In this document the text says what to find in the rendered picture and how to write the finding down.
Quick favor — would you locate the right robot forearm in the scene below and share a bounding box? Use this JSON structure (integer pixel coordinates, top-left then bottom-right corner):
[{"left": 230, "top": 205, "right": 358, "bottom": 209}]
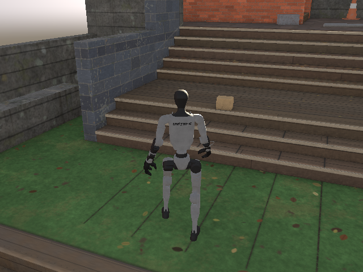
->
[{"left": 202, "top": 136, "right": 211, "bottom": 152}]

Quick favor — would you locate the right robot upper arm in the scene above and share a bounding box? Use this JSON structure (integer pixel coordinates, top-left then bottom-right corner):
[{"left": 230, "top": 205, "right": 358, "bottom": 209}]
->
[{"left": 193, "top": 114, "right": 208, "bottom": 144}]

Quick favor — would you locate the right robot shin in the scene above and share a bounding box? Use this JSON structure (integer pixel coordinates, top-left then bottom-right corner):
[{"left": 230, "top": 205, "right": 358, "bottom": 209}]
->
[{"left": 191, "top": 194, "right": 200, "bottom": 233}]

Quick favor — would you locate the right robot thigh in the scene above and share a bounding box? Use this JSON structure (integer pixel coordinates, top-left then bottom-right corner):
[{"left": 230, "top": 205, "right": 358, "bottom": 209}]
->
[{"left": 189, "top": 159, "right": 201, "bottom": 204}]

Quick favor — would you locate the robot right hand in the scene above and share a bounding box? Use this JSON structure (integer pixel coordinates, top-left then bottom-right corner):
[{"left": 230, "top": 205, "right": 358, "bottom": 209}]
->
[{"left": 198, "top": 148, "right": 211, "bottom": 158}]

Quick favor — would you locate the left robot upper arm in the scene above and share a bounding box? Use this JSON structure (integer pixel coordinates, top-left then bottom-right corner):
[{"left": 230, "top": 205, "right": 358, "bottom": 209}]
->
[{"left": 155, "top": 114, "right": 170, "bottom": 147}]

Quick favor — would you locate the left robot forearm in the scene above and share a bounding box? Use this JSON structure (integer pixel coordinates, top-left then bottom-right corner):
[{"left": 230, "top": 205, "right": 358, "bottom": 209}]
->
[{"left": 146, "top": 138, "right": 159, "bottom": 163}]

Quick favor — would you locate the robot left hand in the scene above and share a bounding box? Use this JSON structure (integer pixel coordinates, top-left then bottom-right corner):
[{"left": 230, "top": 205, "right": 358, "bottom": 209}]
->
[{"left": 143, "top": 161, "right": 157, "bottom": 176}]

